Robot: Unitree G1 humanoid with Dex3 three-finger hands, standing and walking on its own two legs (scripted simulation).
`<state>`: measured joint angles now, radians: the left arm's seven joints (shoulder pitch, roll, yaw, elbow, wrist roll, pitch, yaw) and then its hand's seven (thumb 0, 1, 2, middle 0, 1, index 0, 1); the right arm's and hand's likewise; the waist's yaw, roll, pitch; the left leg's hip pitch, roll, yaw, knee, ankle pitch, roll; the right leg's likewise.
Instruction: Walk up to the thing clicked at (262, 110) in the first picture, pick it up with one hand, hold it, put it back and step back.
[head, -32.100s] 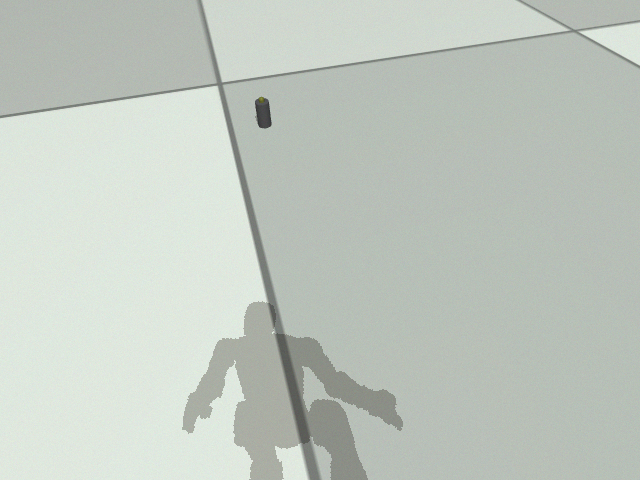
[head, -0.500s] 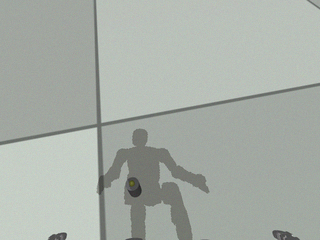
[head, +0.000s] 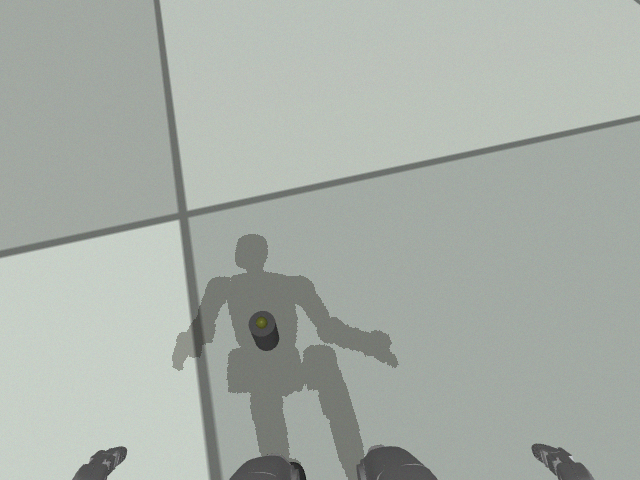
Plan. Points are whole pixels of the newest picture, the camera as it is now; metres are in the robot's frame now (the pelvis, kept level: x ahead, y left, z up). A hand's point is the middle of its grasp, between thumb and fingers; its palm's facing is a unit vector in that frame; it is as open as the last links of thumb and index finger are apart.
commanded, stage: step back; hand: left
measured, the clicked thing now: (264, 330) +0.51 +0.17 -0.68
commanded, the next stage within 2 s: none
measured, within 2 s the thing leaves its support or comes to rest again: neither
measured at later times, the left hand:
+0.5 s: hand out of the picture +0.01 +0.27 -0.15, palm faces +0.03 -0.93 -0.36, open 7.4 cm
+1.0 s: hand out of the picture -0.17 +0.23 -0.13, palm faces -0.02 -0.91 -0.42, open 7.4 cm
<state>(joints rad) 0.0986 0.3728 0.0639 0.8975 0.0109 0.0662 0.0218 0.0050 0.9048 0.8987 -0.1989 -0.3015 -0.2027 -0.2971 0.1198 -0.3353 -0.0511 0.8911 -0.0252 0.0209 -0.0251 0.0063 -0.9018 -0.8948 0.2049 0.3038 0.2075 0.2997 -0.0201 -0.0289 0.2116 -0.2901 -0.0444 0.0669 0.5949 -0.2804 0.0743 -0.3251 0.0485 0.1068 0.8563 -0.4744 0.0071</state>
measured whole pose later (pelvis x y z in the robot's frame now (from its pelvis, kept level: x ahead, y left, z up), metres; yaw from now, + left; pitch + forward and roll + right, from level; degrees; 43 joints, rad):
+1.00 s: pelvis -0.26 -0.04 +0.00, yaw -2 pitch -2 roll +2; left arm 0.20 0.34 0.07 0.82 0.04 0.06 -0.01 0.01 0.90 0.90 -0.20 -0.30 -0.20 -0.30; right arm 0.14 -0.41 -0.06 0.84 0.00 0.04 -0.02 0.01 -0.90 -0.89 0.20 0.30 0.21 0.30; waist 0.02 0.02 0.14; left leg -0.48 -0.10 -0.12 1.12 -0.49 0.00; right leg -0.31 -0.02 0.06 0.64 -0.30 -0.02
